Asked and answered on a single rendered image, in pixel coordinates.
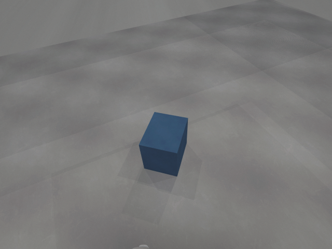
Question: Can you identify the carton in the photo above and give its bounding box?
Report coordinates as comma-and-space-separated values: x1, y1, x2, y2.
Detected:
139, 112, 188, 176

